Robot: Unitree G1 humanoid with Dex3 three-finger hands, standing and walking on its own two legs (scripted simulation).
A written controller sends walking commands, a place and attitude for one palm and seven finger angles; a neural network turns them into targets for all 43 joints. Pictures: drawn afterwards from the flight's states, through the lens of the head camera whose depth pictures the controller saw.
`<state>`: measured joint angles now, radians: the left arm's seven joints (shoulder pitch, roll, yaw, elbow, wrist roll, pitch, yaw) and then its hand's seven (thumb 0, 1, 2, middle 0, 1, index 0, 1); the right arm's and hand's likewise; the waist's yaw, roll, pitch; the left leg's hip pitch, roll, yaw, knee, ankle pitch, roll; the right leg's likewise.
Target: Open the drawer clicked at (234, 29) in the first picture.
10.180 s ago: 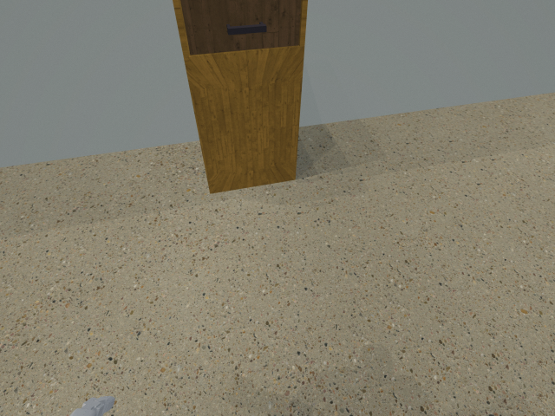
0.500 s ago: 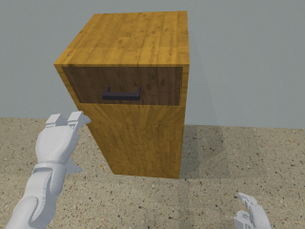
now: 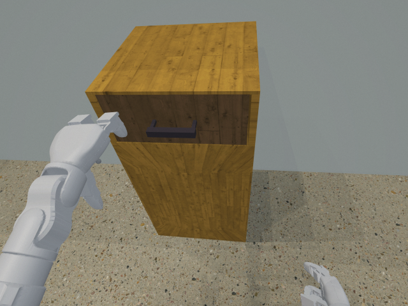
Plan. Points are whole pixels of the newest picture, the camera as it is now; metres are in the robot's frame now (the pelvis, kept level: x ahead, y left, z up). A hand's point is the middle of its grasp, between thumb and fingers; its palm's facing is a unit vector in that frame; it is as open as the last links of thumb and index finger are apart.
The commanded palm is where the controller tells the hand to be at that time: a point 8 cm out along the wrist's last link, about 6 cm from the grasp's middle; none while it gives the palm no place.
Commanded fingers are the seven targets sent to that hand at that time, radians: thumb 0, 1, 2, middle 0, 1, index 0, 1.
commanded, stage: raise the hand with hooked fingers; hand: left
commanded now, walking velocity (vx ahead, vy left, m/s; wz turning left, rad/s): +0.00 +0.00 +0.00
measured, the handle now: (172, 127) +0.54 +0.17 +0.03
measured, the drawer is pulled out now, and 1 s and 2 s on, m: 0.00 0.00 0.00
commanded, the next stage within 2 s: move the hooked fingers above the handle in 0.26 s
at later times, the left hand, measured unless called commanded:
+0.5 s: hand (115, 171) +0.31 +0.21 +0.12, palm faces +0.03 -0.07 -1.00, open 13.9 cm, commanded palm +0.29 +0.22 +0.19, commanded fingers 0.00 -0.50 0.30 -0.30 -1.20 -0.30 -1.20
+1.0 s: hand (147, 155) +0.37 +0.18 +0.10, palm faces +0.01 -0.08 -1.00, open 13.9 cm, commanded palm +0.36 +0.19 +0.17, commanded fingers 0.00 -0.50 0.30 -0.30 -1.20 -0.30 -1.20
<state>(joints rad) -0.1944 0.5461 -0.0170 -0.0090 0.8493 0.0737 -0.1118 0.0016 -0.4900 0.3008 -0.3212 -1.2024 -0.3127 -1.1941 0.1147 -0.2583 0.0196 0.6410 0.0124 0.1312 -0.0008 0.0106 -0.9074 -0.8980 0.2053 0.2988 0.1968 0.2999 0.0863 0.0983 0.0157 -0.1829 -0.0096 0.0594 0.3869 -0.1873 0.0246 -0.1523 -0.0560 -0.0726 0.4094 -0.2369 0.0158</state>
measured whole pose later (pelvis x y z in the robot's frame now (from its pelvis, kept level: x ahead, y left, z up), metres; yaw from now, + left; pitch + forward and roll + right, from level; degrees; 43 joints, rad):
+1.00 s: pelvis +0.01 -0.01 +0.00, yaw +0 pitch +3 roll +1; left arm -0.33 0.45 -0.14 0.21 0.91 0.01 -0.01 0.00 -0.49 0.30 -0.32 -1.20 -0.31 -1.20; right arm 0.16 -0.27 -0.02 0.67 0.02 0.12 -0.02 0.01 -0.91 -0.90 0.20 0.30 0.19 0.30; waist 0.05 0.08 -0.02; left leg -0.25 0.00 0.06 0.41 -0.21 0.01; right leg -0.23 -0.04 -0.07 0.46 -0.27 0.00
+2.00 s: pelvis +0.03 -0.03 -0.01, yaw -2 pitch +11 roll +1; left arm -0.77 0.42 -0.08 0.84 1.02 -0.03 0.15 0.00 -0.49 0.30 -0.36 -1.23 -0.32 -1.20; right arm 0.31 -0.26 -0.06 0.71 0.02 0.13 -0.03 0.01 -0.91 -0.90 0.20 0.30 0.20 0.30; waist -0.06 0.06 -0.09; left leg -0.44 0.04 0.08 0.53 -0.28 -0.01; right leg -0.43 -0.02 -0.04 0.57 -0.33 -0.02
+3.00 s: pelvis +0.02 -0.01 -0.02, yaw -2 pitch +11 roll +0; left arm -0.79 0.42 -0.11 0.90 1.01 -0.07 0.11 0.00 -0.49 0.30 -0.33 -1.21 -0.31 -1.21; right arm 0.33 -0.26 -0.06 0.69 0.02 0.12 -0.04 0.01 -0.91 -0.90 0.20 0.30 0.20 0.30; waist -0.07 0.04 -0.09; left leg -0.48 0.03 0.08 0.57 -0.28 0.01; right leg -0.46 -0.02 -0.04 0.59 -0.32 -0.01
